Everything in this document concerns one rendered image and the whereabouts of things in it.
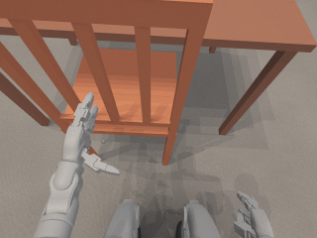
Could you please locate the robot left forearm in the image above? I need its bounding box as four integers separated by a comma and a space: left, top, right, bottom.
33, 160, 84, 238

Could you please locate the robot right shin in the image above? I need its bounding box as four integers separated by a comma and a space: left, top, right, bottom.
181, 199, 199, 238

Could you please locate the right robot hand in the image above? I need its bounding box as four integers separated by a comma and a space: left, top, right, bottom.
234, 191, 274, 238

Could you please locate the left robot hand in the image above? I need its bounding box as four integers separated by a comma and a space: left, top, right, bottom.
61, 91, 121, 176

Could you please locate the robot right thigh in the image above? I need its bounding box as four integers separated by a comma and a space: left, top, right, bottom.
181, 203, 221, 238

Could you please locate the table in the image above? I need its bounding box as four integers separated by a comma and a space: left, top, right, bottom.
0, 0, 317, 136

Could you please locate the chair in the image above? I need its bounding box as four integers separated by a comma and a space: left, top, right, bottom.
0, 0, 213, 166

